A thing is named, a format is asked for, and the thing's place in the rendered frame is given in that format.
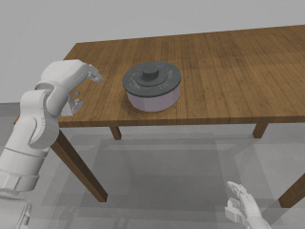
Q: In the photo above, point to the lid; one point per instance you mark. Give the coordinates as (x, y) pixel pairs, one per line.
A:
(167, 80)

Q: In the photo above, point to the table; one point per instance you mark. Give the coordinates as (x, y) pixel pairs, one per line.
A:
(252, 76)

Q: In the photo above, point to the robot right hand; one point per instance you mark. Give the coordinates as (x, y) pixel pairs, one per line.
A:
(238, 211)

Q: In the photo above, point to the left robot forearm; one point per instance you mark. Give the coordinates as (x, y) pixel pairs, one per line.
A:
(33, 134)

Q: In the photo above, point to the robot left hand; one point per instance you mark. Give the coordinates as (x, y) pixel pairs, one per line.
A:
(70, 74)

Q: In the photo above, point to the pot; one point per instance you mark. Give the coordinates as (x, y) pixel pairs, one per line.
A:
(155, 104)

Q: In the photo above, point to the knob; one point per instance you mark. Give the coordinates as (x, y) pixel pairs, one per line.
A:
(150, 71)

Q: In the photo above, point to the robot left upper arm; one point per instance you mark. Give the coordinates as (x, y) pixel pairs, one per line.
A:
(14, 213)

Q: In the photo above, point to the right robot forearm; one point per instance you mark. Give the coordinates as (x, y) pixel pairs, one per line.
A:
(256, 222)

